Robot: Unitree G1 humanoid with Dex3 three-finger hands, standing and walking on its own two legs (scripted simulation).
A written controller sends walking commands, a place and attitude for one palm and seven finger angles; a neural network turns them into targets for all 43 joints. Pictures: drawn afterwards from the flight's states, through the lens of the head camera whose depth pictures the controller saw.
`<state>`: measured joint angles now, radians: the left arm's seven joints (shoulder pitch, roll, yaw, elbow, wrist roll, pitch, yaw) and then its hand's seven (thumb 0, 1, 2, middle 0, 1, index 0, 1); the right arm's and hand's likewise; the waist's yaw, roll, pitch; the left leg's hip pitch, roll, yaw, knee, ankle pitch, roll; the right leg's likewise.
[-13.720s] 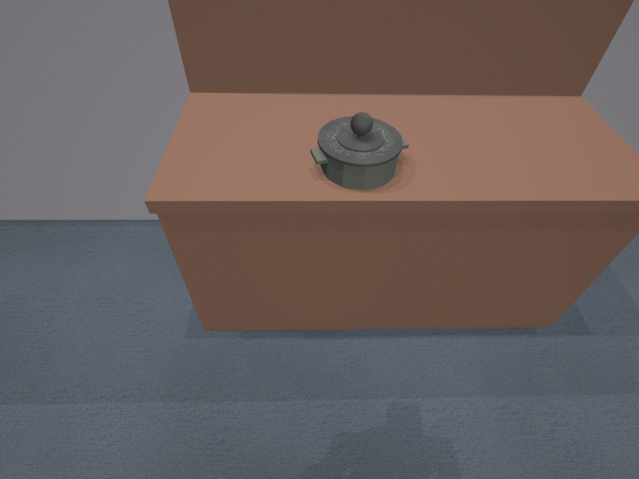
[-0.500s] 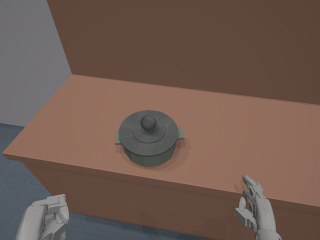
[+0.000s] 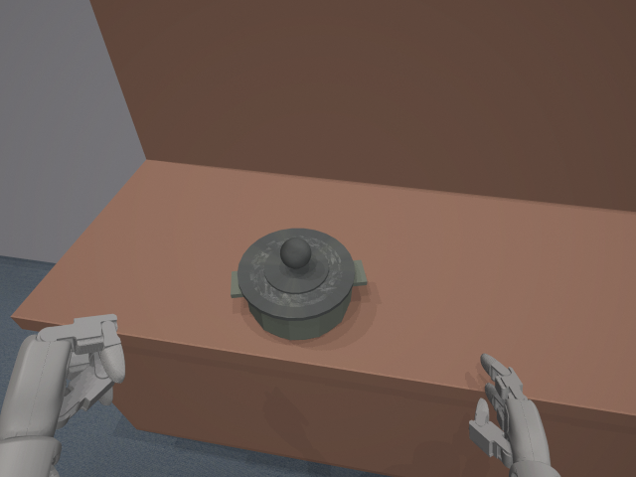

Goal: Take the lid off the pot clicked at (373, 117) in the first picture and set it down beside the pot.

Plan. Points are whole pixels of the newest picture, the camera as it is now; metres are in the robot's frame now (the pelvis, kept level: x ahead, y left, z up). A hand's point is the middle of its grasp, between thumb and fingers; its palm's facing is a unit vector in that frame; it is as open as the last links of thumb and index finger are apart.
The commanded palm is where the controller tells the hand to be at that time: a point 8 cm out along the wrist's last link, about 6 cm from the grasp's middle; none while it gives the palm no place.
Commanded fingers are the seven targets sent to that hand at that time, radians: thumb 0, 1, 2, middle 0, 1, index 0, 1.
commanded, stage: reach forward and open the fingers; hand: left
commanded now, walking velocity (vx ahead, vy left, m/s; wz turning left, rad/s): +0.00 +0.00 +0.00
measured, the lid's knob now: (295, 253) +0.45 +0.10 +0.01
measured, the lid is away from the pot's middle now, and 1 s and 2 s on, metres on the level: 0.00 0.00 0.00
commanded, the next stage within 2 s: move the open hand above the knob in 1.06 s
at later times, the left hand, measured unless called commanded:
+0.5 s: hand (102, 378) +0.18 +0.26 +0.09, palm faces -0.21 -0.09 -0.97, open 4.7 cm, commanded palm +0.18 +0.25 +0.14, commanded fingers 0.00 0.00 1.32 -0.96 -0.51 -0.96 -0.51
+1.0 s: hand (141, 323) +0.24 +0.24 +0.10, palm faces -0.23 -0.04 -0.97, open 10.3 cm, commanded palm +0.23 +0.24 +0.16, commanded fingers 0.00 -0.33 1.37 -0.79 -0.08 -0.79 -0.08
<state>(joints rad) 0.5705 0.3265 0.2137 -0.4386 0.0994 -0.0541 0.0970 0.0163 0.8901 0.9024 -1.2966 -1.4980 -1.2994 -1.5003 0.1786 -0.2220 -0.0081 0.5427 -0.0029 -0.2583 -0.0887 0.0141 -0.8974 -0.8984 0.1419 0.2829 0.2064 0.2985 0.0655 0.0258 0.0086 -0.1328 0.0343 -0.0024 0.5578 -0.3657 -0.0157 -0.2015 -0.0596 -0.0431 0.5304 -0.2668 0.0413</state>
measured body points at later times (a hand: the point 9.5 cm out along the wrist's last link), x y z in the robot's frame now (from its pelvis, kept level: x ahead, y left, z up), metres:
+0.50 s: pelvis -0.03 +0.00 +0.01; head -0.05 -0.04 +0.46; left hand +0.18 +0.26 +0.14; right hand +0.23 -0.23 -0.02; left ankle -0.04 +0.13 -0.73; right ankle +0.01 -0.15 -0.73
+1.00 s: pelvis -0.03 +0.00 +0.01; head -0.02 -0.05 +0.46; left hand +0.25 +0.24 +0.15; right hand +0.14 -0.23 -0.12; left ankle -0.04 +0.13 -0.73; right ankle +0.01 -0.15 -0.73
